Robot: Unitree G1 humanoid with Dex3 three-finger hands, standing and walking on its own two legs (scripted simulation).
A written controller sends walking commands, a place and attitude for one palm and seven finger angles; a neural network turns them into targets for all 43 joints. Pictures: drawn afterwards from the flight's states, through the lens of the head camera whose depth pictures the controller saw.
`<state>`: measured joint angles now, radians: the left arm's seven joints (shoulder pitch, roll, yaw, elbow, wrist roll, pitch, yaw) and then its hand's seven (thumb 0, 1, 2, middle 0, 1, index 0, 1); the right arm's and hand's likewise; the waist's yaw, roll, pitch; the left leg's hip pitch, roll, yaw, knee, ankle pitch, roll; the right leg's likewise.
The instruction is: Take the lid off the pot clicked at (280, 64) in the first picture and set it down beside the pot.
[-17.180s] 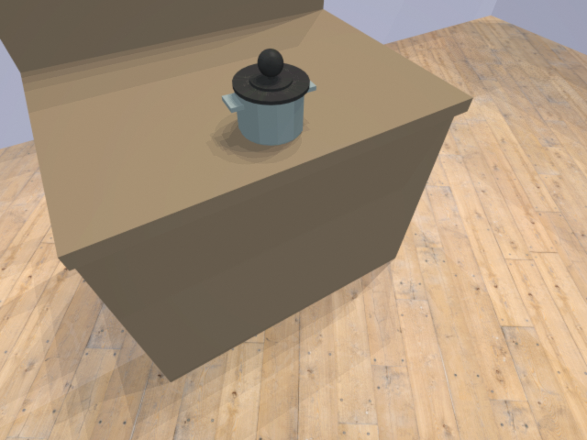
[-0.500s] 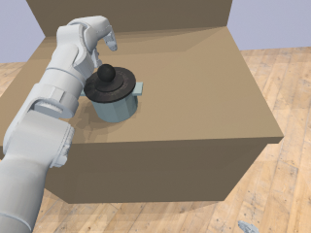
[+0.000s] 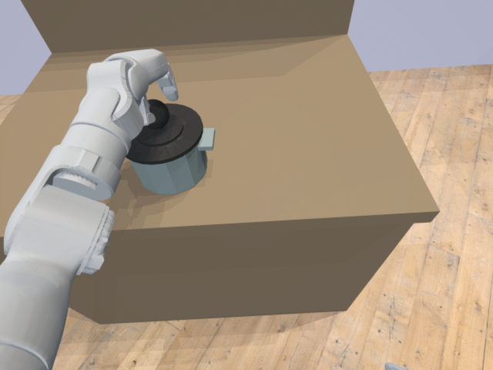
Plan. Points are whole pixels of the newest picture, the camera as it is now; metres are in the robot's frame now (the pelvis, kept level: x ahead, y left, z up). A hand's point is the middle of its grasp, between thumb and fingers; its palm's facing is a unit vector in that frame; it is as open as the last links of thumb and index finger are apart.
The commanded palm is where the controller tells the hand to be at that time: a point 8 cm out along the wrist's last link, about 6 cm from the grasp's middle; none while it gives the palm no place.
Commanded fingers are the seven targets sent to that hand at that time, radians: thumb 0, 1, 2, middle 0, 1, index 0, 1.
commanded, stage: lower the open fingers around the knob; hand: left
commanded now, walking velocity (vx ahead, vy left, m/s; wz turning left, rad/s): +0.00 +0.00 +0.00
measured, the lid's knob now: (154, 114) +0.52 +0.14 +0.14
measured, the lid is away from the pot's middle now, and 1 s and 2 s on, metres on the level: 0.00 0.00 0.01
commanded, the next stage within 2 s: close the fingers and squeeze the knob in 0.46 s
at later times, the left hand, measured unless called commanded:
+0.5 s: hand (146, 112) +0.49 +0.14 +0.17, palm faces -0.35 -0.06 -0.94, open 9.9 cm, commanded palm +0.48 +0.15 +0.22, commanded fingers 0.00 -0.38 1.70 -0.88 -0.08 -0.88 -0.08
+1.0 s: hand (144, 114) +0.48 +0.14 +0.17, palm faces -0.36 -0.06 -0.93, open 9.3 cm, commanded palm +0.48 +0.15 +0.22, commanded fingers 0.00 0.09 1.00 -0.59 -0.94 -0.59 -0.94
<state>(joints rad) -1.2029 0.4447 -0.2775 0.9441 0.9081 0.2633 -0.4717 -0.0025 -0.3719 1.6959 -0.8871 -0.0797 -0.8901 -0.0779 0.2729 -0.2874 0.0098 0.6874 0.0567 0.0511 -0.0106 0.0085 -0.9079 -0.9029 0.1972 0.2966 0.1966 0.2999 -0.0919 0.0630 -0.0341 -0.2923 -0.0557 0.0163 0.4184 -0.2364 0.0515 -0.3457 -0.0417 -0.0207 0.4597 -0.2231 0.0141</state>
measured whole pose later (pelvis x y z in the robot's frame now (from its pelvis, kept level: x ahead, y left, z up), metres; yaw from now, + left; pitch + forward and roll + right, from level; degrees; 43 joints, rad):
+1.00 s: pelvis +0.00 +0.01 +0.00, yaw +0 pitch +7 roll +0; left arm -1.19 0.44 -0.27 1.01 0.90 0.23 -0.43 0.00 -0.01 1.05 -0.57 -0.81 -0.58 -0.81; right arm 0.28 -0.28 0.01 0.70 0.06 0.05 -0.01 0.01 -0.91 -0.90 0.20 0.30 0.20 0.30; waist -0.09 0.06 -0.05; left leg -0.31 -0.06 0.02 0.43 -0.24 0.06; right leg -0.36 -0.05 -0.02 0.46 -0.22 0.02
